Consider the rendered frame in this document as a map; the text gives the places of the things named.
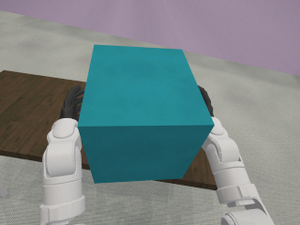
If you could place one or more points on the robot left forearm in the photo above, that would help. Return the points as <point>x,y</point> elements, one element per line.
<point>62,174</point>

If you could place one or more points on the table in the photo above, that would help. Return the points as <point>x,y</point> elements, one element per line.
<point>29,106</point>

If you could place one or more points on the robot right hand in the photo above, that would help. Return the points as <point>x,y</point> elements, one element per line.
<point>207,101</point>

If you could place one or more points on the carton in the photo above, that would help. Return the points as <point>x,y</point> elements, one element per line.
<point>143,116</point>

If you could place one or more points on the robot left hand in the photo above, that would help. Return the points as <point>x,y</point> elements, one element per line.
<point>70,108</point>

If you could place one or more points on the robot right upper arm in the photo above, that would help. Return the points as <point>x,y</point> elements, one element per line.
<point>246,217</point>

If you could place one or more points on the robot right forearm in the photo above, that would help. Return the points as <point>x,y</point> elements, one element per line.
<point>233,185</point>

